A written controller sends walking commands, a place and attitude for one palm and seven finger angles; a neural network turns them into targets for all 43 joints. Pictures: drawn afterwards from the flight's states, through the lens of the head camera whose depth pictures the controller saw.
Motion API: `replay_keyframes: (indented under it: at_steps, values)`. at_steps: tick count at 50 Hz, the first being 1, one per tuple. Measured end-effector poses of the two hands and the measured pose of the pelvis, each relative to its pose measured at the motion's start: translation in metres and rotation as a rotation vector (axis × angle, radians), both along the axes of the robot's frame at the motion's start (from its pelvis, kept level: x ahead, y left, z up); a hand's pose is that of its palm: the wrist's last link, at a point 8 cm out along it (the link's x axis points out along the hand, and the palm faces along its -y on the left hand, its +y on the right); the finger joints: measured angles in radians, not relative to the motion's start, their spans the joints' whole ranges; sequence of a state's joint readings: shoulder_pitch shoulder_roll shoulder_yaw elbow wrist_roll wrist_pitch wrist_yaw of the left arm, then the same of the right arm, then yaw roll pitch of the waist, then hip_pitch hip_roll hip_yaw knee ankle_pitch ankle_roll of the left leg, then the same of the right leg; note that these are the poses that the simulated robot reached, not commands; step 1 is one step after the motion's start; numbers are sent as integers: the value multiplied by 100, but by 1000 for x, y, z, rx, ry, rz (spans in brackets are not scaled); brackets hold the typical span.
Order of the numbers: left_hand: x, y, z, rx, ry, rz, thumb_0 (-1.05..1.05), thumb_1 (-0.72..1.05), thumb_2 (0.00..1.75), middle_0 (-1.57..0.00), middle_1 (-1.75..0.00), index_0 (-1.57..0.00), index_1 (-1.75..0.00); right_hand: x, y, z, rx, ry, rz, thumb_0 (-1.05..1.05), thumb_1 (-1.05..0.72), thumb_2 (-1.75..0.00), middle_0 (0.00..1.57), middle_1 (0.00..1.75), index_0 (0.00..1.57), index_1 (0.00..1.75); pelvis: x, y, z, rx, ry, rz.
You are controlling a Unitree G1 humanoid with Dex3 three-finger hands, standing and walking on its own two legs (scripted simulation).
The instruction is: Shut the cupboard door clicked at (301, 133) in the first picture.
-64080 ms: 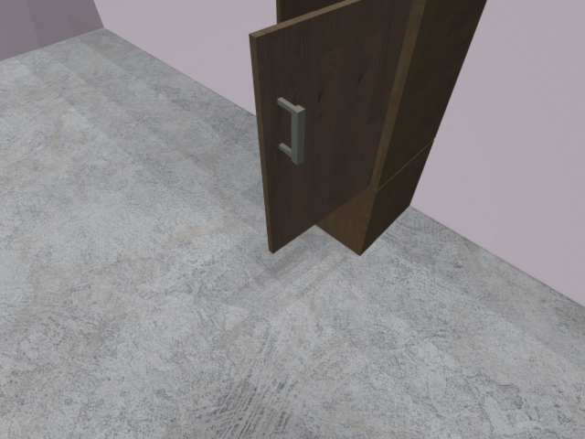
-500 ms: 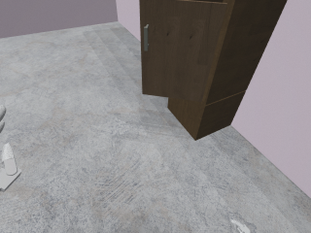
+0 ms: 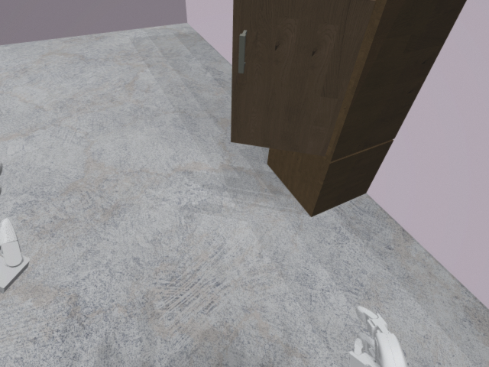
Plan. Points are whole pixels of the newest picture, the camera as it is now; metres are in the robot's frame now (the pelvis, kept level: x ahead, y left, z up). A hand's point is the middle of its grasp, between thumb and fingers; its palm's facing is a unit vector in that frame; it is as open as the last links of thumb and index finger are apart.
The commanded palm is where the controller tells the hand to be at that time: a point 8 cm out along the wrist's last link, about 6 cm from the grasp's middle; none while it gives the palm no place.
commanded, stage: stop stepping back and stand still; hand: left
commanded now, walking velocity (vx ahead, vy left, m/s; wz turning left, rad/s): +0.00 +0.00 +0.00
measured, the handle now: (243, 51) +1.04 +0.06 +0.07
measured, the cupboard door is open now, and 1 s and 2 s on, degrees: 52 52 52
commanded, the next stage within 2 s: let the arm hang, fingers relaxed in 0.36 s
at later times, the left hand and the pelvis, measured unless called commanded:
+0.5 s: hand (22, 277) +0.19 +0.29 +0.12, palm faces +0.38 -0.79 -0.48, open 7.4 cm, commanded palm none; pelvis -0.01 +0.02 +0.00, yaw +1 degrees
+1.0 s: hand out of the picture -0.03 +0.22 -0.17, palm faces +0.00 -0.97 -0.24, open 7.2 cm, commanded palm none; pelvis -0.02 +0.01 +0.00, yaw +1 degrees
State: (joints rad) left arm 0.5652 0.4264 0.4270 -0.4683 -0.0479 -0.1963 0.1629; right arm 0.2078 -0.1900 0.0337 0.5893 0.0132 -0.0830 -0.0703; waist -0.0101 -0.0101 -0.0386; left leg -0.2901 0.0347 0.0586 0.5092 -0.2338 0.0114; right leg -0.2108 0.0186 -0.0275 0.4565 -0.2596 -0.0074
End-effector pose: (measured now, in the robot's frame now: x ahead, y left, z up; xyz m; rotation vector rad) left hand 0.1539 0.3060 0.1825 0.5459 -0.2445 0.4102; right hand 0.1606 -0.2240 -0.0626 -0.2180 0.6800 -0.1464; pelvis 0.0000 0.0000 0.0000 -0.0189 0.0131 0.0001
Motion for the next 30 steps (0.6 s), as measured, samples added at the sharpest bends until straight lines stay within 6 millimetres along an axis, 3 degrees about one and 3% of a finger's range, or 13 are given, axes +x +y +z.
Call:
replay_keyframes:
  at_steps: [8,14,23,25,28,30]
  values:
    - [-5,11,-18,-78,50,48,1,89,90,-21,-30,-21,-30,-20,10,-13,-3,74,2,2,-90,-90,20,30,21,30,-6,11,1,0,-7,5]
    - [-4,7,-12,-61,26,6,1,89,90,-21,-30,-21,-30,-29,15,-13,3,78,-7,2,-90,-90,20,30,21,30,-9,14,1,-2,-8,6]
    - [-6,17,-10,-29,47,20,1,89,90,-21,-30,-21,-30,-30,15,-13,8,72,-22,2,-90,-90,20,30,21,30,-10,18,2,-6,3,3]
    - [1,20,-36,-43,149,8,1,89,90,-21,-30,-21,-30,-28,12,-22,21,84,28,2,-90,-90,20,30,21,30,-13,20,-1,-7,9,15]
    - [8,21,-119,-168,508,29,0,90,90,-20,-30,-20,-30,-28,2,-42,26,150,63,1,-90,-90,20,30,21,30,-19,25,-6,0,8,12]
    - [-4,10,-178,-247,762,37,0,90,90,-20,-30,-20,-30,-34,-5,-52,27,184,48,1,-90,-90,20,30,21,30,-23,27,-9,7,2,5]
